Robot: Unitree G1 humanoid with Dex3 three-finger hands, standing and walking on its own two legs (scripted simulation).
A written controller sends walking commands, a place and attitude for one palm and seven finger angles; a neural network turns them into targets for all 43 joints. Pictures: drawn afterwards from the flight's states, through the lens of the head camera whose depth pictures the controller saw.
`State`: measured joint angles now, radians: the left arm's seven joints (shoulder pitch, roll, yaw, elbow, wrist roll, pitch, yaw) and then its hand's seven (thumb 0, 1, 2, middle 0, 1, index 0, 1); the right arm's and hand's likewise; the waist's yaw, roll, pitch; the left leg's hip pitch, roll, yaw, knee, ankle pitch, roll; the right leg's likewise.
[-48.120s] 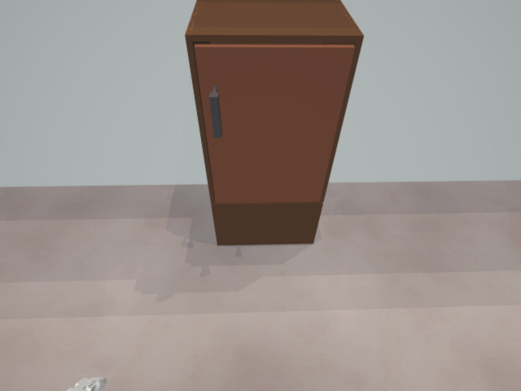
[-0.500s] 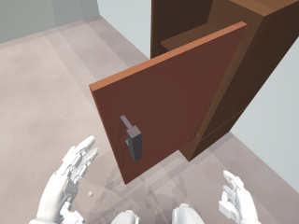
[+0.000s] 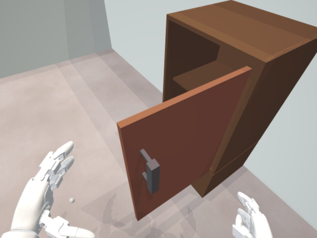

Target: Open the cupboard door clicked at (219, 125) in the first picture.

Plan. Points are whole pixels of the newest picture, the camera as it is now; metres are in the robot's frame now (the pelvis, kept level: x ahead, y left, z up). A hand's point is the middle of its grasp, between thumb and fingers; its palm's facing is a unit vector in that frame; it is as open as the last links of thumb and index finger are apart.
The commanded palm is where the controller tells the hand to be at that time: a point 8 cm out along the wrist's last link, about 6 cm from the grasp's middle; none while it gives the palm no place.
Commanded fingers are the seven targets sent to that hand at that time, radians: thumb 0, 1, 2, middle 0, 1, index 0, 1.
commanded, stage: draw the hand back to the body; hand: left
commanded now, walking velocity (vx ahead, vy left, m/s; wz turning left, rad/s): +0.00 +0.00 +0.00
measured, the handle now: (148, 171) +0.29 +0.06 +0.02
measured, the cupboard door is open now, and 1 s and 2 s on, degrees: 89 89 89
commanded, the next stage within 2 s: step back with the hand held close in 0.98 s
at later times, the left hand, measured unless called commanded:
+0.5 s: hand (28, 161) +0.20 +0.25 +0.19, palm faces +0.39 -0.83 -0.41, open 10.3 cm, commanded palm +0.15 +0.29 +0.21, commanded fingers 0.00 0.76 0.84 -0.19 -0.30 -0.19 -0.30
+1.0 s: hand (28, 160) +0.19 +0.23 +0.21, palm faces +0.45 -0.80 -0.41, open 7.4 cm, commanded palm +0.14 +0.28 +0.22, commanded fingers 0.00 0.90 0.90 -0.20 -0.30 -0.20 -0.30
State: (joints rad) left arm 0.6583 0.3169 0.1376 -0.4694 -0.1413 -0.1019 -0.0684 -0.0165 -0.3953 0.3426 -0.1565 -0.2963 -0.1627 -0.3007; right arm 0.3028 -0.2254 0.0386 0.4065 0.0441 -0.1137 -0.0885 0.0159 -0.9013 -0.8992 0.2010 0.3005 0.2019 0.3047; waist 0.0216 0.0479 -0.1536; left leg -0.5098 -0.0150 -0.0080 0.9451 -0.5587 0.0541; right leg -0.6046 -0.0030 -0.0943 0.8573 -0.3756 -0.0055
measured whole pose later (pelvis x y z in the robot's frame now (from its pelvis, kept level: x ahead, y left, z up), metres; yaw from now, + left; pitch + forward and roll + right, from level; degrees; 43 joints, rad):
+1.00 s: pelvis +0.01 -0.02 +0.05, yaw +0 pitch -5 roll -1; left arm 0.48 0.34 0.32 -0.41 -0.05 -0.08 0.12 0.01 0.88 0.89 -0.21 -0.30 -0.22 -0.30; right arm 0.22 -0.23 0.03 0.63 0.01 -0.13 -0.08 0.02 -0.90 -0.90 0.20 0.30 0.20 0.30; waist 0.07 0.08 0.02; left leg -0.02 -0.01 0.00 0.43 -0.32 0.02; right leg -0.14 0.02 -0.08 0.40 -0.18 -0.03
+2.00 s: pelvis -0.09 +0.00 +0.02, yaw +1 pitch -1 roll -1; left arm 0.50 0.43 0.46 -0.55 0.02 -0.23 0.16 0.01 0.88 0.89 -0.21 -0.30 -0.22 -0.30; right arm 0.26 -0.22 0.01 0.56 0.00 -0.06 -0.08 0.01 -0.90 -0.90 0.20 0.30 0.20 0.30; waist -0.03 -0.03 0.03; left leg -0.39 -0.05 0.01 0.71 -0.31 0.07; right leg -0.45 0.01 0.01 0.64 -0.17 0.01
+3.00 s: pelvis -0.23 -0.02 +0.06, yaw -3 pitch +4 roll -3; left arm 0.57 0.44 0.43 -0.60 -0.04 -0.16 0.13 0.01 0.89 0.90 -0.21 -0.30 -0.21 -0.30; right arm 0.12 -0.12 0.02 0.62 -0.03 -0.12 -0.03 0.01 -0.90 -0.90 0.20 0.30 0.20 0.30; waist 0.02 -0.03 0.01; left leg -0.30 0.07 0.07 0.39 -0.15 0.01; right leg -0.35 0.06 -0.02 0.76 -0.39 0.03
